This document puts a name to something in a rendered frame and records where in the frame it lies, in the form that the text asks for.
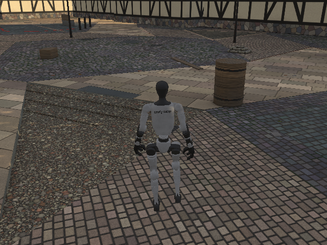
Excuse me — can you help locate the robot right forearm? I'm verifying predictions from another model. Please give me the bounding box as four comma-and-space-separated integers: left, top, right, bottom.
182, 124, 193, 148

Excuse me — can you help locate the right robot hand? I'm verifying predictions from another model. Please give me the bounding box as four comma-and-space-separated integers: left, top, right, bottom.
183, 147, 195, 160

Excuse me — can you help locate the robot left forearm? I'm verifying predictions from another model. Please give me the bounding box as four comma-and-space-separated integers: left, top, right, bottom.
134, 124, 144, 145

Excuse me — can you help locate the robot left shin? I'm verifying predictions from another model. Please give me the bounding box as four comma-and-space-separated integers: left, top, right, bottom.
150, 172, 158, 205

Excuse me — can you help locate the left robot hand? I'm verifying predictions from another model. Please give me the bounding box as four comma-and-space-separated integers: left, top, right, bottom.
134, 144, 146, 156

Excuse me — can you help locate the robot left upper arm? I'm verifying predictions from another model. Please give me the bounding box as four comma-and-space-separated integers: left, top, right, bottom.
139, 103, 152, 132

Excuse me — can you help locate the robot right upper arm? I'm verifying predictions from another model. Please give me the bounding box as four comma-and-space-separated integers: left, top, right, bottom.
173, 103, 187, 131

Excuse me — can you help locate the robot left foot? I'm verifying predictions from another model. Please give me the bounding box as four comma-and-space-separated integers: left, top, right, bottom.
153, 198, 160, 212

